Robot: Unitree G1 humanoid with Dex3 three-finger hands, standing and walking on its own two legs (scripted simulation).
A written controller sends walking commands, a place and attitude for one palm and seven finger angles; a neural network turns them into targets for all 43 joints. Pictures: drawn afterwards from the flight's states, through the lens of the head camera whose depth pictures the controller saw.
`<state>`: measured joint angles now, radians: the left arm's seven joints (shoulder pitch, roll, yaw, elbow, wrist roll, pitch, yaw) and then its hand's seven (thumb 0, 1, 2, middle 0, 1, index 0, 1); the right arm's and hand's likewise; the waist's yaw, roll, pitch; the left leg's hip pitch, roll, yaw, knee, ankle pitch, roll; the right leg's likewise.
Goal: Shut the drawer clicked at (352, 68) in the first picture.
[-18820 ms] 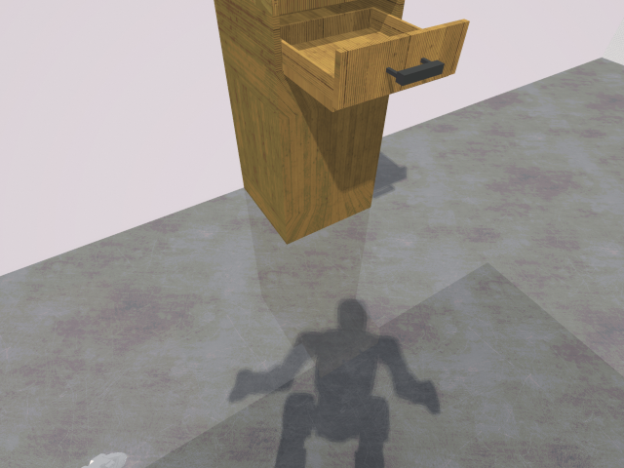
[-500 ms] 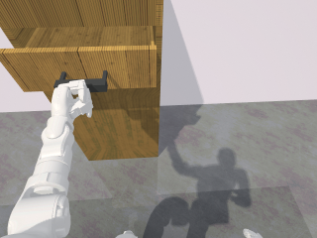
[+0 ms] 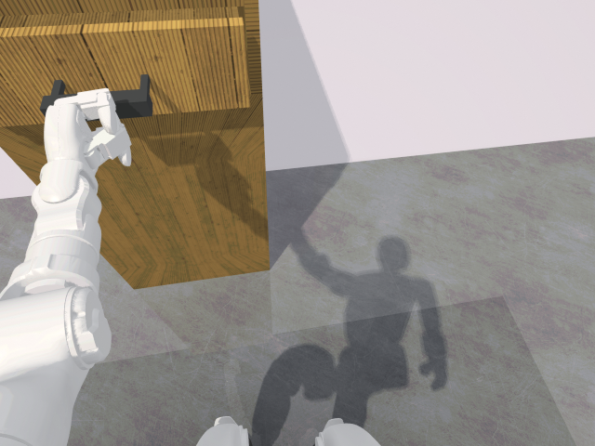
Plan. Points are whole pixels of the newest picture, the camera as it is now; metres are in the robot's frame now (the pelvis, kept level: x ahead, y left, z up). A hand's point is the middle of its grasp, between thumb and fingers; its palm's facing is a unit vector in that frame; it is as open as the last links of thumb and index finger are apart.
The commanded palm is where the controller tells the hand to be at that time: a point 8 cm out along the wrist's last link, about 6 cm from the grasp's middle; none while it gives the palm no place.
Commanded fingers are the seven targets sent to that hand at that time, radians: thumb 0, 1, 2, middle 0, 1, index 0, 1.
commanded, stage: push the drawer shut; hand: left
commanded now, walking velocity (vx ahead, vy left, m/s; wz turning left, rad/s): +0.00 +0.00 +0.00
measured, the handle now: (101, 95) +0.59 +0.23 +0.11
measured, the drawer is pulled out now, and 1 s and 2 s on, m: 0.04 0.00 0.00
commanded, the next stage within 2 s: pull the fist back off the drawer in 0.56 s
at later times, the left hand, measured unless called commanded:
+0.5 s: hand (119, 114) +0.55 +0.20 +0.11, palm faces +0.09 -1.00 -0.03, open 2.9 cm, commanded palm +0.55 +0.24 +0.11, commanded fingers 0.00 0.90 0.90 -1.40 -1.60 -1.40 -1.60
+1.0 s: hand (124, 112) +0.55 +0.19 +0.11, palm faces +0.10 -0.99 -0.03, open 3.3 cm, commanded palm +0.52 +0.23 +0.11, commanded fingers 0.00 0.90 0.90 -1.40 -1.60 -1.40 -1.60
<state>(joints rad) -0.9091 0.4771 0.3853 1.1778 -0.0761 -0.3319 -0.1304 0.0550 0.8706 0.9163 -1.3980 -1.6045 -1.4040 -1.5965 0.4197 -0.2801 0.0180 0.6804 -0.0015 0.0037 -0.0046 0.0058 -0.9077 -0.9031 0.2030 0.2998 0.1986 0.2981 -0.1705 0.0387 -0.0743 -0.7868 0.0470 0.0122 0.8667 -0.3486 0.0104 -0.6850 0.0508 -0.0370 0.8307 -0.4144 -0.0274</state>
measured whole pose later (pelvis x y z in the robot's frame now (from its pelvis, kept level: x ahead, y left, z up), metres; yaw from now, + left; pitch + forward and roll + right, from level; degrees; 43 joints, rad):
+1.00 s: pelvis -0.01 +0.01 -0.01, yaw +0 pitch +21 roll -4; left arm -1.16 0.60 0.38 1.33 -0.01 -0.27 -0.09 0.04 0.82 0.97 -1.40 -1.60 -1.40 -1.60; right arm 0.47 -0.28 0.05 0.67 -0.04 0.00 0.02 0.00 -0.91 -0.90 0.20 0.30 0.20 0.30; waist -0.24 0.05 -0.08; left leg -0.96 0.05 -0.02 0.95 -0.35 0.02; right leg -0.83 0.06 -0.07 0.88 -0.40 -0.02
